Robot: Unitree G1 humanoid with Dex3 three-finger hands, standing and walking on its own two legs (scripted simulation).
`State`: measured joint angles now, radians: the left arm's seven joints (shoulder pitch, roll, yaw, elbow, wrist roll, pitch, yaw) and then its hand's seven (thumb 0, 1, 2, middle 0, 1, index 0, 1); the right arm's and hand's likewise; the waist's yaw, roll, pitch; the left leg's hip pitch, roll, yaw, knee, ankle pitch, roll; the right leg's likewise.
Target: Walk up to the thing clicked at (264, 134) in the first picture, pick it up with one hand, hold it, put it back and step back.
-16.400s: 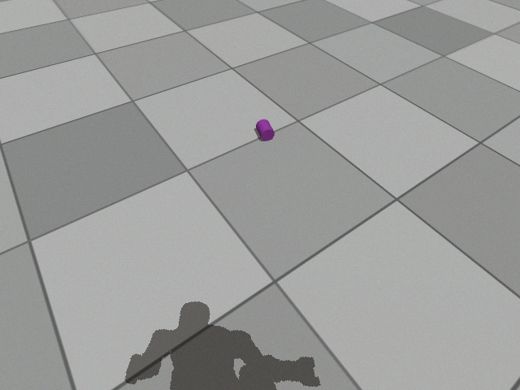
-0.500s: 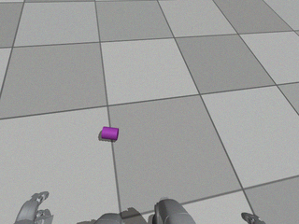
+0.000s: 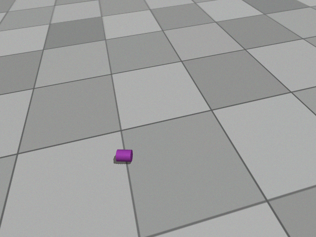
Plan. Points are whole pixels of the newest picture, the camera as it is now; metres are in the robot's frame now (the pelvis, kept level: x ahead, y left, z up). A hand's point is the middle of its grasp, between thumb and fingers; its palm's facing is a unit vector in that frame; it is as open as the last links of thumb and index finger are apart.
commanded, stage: walk up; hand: left
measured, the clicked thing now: (124, 155) +0.75 +0.29 -0.73
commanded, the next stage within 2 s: stand in 0.98 s
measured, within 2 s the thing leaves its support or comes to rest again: neither
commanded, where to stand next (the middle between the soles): +0.36 +0.05 m, yaw +1 degrees
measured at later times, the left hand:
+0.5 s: hand out of the picture +0.09 +0.26 -0.14, palm faces +0.05 -0.93 -0.37, open 7.4 cm
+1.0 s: hand out of the picture +0.11 +0.27 -0.14, palm faces +0.08 -0.94 -0.34, open 7.4 cm
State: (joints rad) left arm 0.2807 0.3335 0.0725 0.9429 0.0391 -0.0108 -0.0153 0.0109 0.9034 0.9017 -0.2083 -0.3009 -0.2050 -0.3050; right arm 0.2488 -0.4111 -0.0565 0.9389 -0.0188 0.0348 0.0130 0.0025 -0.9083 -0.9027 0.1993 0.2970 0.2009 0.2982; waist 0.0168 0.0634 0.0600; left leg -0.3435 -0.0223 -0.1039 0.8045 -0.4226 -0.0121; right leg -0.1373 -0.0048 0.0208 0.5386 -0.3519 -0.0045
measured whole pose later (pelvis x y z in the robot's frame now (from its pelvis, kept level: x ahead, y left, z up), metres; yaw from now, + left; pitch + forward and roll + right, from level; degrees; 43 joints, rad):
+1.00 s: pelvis +0.02 +0.01 +0.01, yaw +3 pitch -3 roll +0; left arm 0.07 0.36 0.03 1.09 0.00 -0.02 -0.01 0.01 0.91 0.90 -0.21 -0.30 -0.20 -0.30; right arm 0.07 -0.33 -0.02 1.08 -0.02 -0.01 0.01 0.00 -0.91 -0.90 0.20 0.30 0.20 0.30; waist 0.02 -0.01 0.07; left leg -0.12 -0.01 -0.04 0.41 -0.24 0.00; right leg -0.14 -0.04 -0.03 0.41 -0.22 0.03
